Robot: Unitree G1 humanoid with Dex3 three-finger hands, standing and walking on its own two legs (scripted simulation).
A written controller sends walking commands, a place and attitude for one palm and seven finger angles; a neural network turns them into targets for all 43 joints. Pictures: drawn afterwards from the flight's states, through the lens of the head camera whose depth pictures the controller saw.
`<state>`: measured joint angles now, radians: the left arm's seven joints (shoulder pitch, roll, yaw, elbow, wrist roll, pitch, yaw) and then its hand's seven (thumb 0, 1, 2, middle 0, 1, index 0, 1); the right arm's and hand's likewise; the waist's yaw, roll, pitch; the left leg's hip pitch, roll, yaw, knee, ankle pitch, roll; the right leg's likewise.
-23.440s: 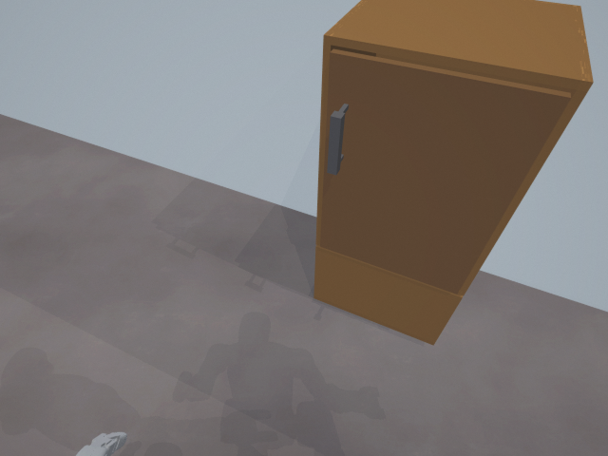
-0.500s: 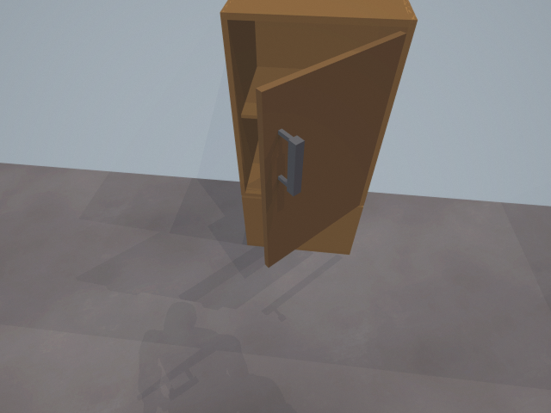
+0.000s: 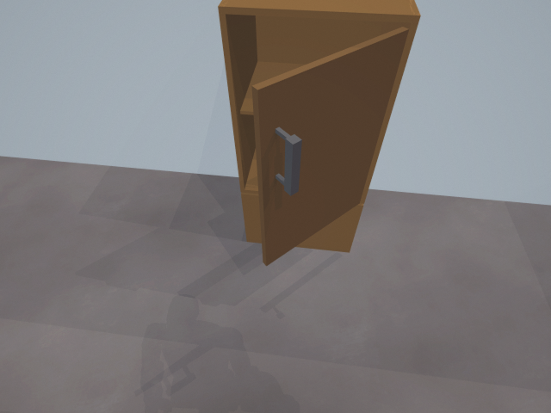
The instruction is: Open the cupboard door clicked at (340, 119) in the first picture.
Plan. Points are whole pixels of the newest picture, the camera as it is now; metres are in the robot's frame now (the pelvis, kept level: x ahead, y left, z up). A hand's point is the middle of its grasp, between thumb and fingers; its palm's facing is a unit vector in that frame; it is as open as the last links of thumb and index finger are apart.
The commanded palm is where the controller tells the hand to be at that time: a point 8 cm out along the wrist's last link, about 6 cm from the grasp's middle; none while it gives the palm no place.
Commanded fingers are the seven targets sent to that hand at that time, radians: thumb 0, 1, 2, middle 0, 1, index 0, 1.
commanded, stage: look to check the result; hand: left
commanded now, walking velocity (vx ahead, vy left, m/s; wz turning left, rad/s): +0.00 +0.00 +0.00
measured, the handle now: (286, 161) +0.59 +0.01 +0.00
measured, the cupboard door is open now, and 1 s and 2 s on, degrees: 45 45 45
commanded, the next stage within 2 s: walk to a spot facing it in 0.08 s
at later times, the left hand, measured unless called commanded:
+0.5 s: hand out of the picture +0.03 +0.18 -0.19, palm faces -0.02 -0.98 -0.20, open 7.4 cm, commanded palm none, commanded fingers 0.00 0.90 0.90 -0.20 -0.30 -0.20 -0.30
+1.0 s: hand out of the picture +0.15 +0.13 -0.17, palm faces -0.32 -0.90 -0.29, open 7.4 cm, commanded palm none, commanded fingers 0.00 0.90 0.90 -0.20 -0.30 -0.20 -0.30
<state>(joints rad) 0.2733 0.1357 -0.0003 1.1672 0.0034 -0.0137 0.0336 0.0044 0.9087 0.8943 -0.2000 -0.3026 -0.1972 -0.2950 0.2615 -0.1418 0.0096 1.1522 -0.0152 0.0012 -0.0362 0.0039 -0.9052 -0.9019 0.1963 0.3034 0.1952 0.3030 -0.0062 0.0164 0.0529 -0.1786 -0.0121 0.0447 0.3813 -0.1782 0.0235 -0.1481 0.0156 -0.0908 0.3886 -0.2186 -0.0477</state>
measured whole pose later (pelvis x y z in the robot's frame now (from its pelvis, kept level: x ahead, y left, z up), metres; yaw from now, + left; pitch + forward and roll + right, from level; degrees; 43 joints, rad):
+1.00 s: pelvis +0.00 -0.04 -0.01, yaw -22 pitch +1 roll +1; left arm 0.15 0.20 0.07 0.93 0.02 0.02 0.01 0.00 0.91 0.89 -0.20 -0.30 -0.20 -0.29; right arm 0.13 -0.24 -0.06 0.95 -0.01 0.06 -0.03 0.01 -0.90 -0.90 0.20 0.30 0.20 0.30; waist 0.01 0.04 0.13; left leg -0.46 0.09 0.08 1.07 -0.50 -0.05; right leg -0.31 0.01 0.03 0.60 -0.31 -0.02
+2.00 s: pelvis +0.05 -0.06 -0.02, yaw -57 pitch +3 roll -1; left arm 0.20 0.22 0.06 0.90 0.01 0.05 0.00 0.01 0.90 0.89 -0.20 -0.30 -0.20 -0.30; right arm 0.16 -0.21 -0.04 0.87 0.00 0.01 -0.03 0.01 -0.90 -0.90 0.20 0.30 0.20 0.30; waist 0.00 -0.02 0.06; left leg -0.32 0.03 0.01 0.57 -0.31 -0.03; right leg -0.35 0.10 0.15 0.60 -0.32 0.00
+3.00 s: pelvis +0.12 -0.33 +0.00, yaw -88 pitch +1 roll -1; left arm 0.22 0.23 0.08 1.00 0.03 -0.01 -0.04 0.01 0.91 0.89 -0.20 -0.30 -0.19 -0.29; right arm 0.29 -0.16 -0.02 0.96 -0.03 -0.08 -0.03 0.00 -0.92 -0.90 0.20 0.30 0.20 0.30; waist 0.02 -0.04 0.05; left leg -0.21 0.06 0.17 0.42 -0.23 0.02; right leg -0.58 -0.05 -0.01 1.19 -0.24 -0.01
